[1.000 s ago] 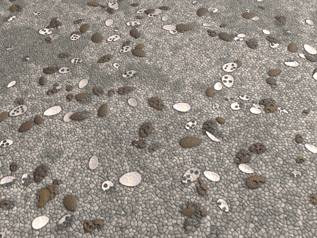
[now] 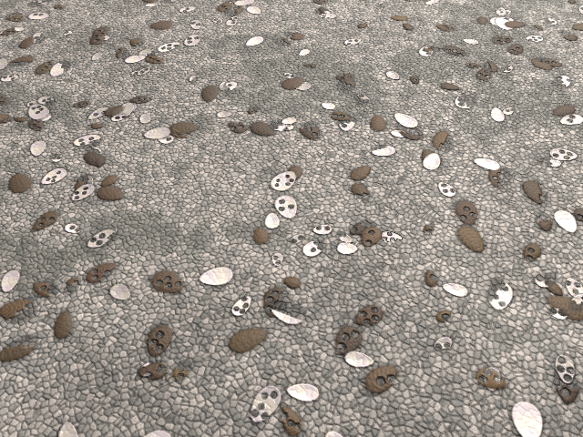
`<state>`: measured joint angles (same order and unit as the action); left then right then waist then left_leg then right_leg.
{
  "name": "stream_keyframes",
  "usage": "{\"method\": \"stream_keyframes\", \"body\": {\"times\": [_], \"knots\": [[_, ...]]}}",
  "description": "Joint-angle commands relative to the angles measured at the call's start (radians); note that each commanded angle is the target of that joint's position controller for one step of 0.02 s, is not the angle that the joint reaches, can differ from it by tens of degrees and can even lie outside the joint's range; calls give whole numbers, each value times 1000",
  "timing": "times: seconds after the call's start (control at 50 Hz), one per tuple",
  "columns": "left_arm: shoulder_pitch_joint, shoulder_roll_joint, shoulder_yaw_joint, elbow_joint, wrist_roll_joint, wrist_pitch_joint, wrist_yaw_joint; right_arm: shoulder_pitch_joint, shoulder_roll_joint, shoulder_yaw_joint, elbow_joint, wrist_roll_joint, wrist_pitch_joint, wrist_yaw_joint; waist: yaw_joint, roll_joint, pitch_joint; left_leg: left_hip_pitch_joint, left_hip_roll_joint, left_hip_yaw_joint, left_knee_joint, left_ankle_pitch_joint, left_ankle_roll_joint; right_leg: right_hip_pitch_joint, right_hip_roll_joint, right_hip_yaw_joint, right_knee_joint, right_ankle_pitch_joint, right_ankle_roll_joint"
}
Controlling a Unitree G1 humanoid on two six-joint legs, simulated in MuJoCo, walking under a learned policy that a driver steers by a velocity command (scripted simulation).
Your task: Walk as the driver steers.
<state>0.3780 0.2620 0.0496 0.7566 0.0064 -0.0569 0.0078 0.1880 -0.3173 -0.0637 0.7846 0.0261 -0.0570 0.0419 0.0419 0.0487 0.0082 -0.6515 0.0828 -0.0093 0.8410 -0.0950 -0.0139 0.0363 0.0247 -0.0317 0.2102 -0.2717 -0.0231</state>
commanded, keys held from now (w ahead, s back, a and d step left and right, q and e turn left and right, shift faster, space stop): w+q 0.62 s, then w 0.38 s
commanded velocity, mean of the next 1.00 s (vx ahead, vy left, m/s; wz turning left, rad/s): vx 0.48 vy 0.00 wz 0.40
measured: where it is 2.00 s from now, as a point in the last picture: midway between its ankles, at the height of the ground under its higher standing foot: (203, 225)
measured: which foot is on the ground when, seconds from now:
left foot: up 0.00-0.18, down 0.20-0.70, up 0.72-1.00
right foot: down 0.00-0.22, up 0.24-0.66, down 0.68-1.00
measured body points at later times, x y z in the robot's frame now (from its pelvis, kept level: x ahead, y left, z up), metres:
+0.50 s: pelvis +0.27 +0.08 +0.00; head +0.30 +0.10 +0.45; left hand +0.38 +0.38 -0.08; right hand +0.42 -0.18 -0.10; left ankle +0.24 +0.14 -0.74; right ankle +0.47 -0.08 -0.68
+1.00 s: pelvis +0.55 +0.12 +0.00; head +0.58 +0.12 +0.45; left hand +0.44 +0.37 -0.12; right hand +0.83 -0.02 -0.09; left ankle +0.60 +0.31 -0.69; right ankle +0.56 +0.00 -0.74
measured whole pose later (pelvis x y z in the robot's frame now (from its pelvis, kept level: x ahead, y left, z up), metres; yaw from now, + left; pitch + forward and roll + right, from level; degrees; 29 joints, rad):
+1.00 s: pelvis +0.55 +0.12 +0.00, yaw +26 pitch +1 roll -1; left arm 0.39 0.27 0.05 0.81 -0.01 -0.09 -0.01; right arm 0.14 -0.29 -0.04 0.68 0.01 -0.06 0.02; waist 0.08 0.04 0.03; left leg -0.62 0.08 -0.05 0.78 -0.14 -0.01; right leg -0.09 0.04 -0.02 0.27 -0.20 -0.03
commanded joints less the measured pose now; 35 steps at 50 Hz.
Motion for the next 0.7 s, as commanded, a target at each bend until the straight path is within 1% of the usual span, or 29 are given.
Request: {"method": "stream_keyframes", "body": {"times": [0.02, 0.08, 0.1, 0.12, 0.14, 0.16, 0.18, 0.2, 0.22, 0.24, 0.26, 0.28, 0.3, 0.32, 0.34, 0.36, 0.38, 0.4, 0.42, 0.46, 0.5, 0.52, 0.56, 0.58, 0.62, 0.64, 0.66, 0.68, 0.7], "knots": [[-22, 174, 48, -46, -5, -26, 4, -171, -18, 12, -118, 1, -15, 11, 35, -138, 104, -41, -9, 6, -137, 114, 2, -76, -250, 43, -122, 223, -150], [-3, 187, 55, -19, -19, -26, 4, -211, -25, 15, -150, 0, -15, 25, 36, -124, 127, -18, -19, 15, -217, 116, 42, -32, -284, 2, -114, 258, -136], [-2, 191, 57, -13, -22, -23, 5, -216, -31, 14, -159, -1, -15, 30, 30, -122, 126, -12, -27, 23, -235, 90, 58, -1, -293, -12, -93, 315, -128], [-7, 199, 60, -11, -22, -18, 6, -210, -40, 11, -166, -2, -16, 33, 18, -125, 113, 14, -45, 42, -249, 54, 77, 26, -295, -33, -50, 446, -116], [-10, 213, 63, -11, -20, -12, 9, -189, -55, 4, -170, -3, -14, 34, -1, -141, 77, 69, -75, 71, -248, 12, 97, 52, -294, -52, 18, 652, -103], [-12, 229, 67, -12, -17, -3, 14, -129, -82, -11, -164, -4, -10, 32, -38, -160, 16, 161, -114, 102, -238, -30, 118, 70, -287, -75, 131, 862, -86], [-23, 232, 65, -17, -16, 8, 21, 9, -120, -36, -132, -1, -6, 26, -116, -154, -72, 346, -162, 131, -258, -28, 147, 34, -258, -114, 326, 996, -59], [-2, 219, 56, -27, -10, 8, 30, 160, -176, -65, -99, 4, 2, 11, -186, -119, -158, 628, -150, 57, -258, -23, 184, -149, -226, -122, 569, 900, -22], [97, 98, 12, -83, 12, -14, 17, 254, -301, -93, -96, 1, 4, -2, -138, 150, -306, 1044, 148, -482, -301, -202, 377, -596, -74, -101, 1018, 206, 55], [56, 107, 2, -72, 1, -53, 3, 267, -239, -71, -108, 4, -2, -2, -158, 128, -460, 1115, 251, -863, -514, -381, 436, -720, 31, 119, 1172, -289, 49], [-68, 184, 25, -107, -47, -74, -11, 224, -186, -53, -105, -6, -7, -3, -179, 78, -295, 1008, 225, -730, -562, -402, 365, -822, -30, 160, 1206, -225, 27], [-120, 180, 19, -129, -51, -87, -11, 166, -168, -47, -111, -6, -11, -6, -148, 12, -175, 849, 189, -607, -570, -349, 327, -824, -77, 143, 1136, -143, 6], [-144, 171, 19, -127, -24, -90, -3, 98, -140, -36, -123, -9, -10, -8, -106, -60, -86, 684, 147, -501, -585, -246, 302, -781, -114, 128, 1043, -88, 6], [-123, 174, 26, -127, -10, -83, 2, 54, -124, -30, -140, -24, -12, -12, -61, -24, -52, 560, 114, -437, -605, -150, 298, -704, -139, 133, 982, -45, 10], [-100, 172, 28, -124, -2, -72, 1, 25, -116, -28, -156, -29, -12, -14, -36, 1, -41, 492, 89, -402, -622, -70, 303, -655, -147, 133, 957, -29, 21], [-86, 155, 27, -116, 8, -58, 3, 7, -103, -26, -158, -25, -13, -17, -23, -7, -37, 446, 64, -365, -648, -62, 298, -635, -150, 121, 934, -2, 31], [-67, 145, 24, -115, 7, -47, 5, 5, -121, -30, -156, -25, -16, -22, -7, 25, -33, 390, 70, -344, -656, -24, 316, -617, -147, 111, 902, 8, 50], [-86, 141, 22, -123, 11, -39, 7, 10, -123, -32, -153, -20, -20, -26, -12, 19, -10, 352, 59, -315, -664, 13, 319, -623, -145, 102, 853, 37, 71], [-125, 136, 20, -136, 15, -36, 9, 26, -124, -31, -146, -17, -21, -31, -24, 11, 8, 334, 43, -285, -665, 32, 310, -635, -141, 97, 790, 94, 85], [-217, 111, 11, -159, 16, -43, 9, 55, -135, -36, -133, -11, -18, -41, -58, 3, 25, 321, 6, -250, -653, 12, 273, -627, -117, 92, 616, 240, 97], [-301, 88, 2, -177, 10, -53, 2, 92, -147, -40, -118, -4, -11, -48, -95, 10, 19, 327, -11, -241, -628, -6, 245, -576, -78, 83, 459, 345, 102], [-337, 88, 1, -184, 3, -57, -3, 115, -153, -42, -110, -1, -7, -51, -111, 13, 15, 336, -7, -254, -619, -24, 239, -551, -59, 79, 413, 371, 104], [-378, 105, 6, -195, -10, -65, -13, 150, -153, -43, -94, 6, 1, -55, -124, 23, 12, 388, 14, -305, -580, -53, 234, -534, -43, 99, 347, 373, 99], [-383, 118, 11, -197, -13, -68, -18, 160, -146, -42, -91, 7, 6, -56, -121, 28, 8, 427, 25, -338, -549, -63, 227, -528, -39, 113, 315, 354, 93], [-365, 144, 24, -196, -16, -75, -25, 162, -142, -43, -90, 3, 14, -59, -100, 53, -3, 495, 49, -401, -483, -45, 209, -499, -34, 129, 280, 270, 69], [-328, 154, 30, -186, -18, -78, -26, 155, -139, -43, -89, -1, 17, -59, -79, 72, -12, 519, 60, -412, -450, -10, 199, -464, -36, 118, 273, 229, 50], [-254, 163, 39, -165, -15, -83, -24, 149, -120, -37, -89, -5, 19, -57, -40, 77, -38, 518, 42, -399, -392, 47, 181, -363, -33, 93, 235, 230, 21], [-152, 194, 53, -149, -1, -89, -18, 159, -74, -20, -92, -12, 16, -52, 8, 50, -126, 489, -11, -350, -234, 88, 150, -183, -86, 125, 232, 219, -27], [-20, 250, 64, -141, 13, -86, -13, 219, -8, 4, -103, -35, 12, -49, 29, -106, -279, 339, -92, -263, 58, -143, 109, 95, -269, 329, 267, 182, -104]]}}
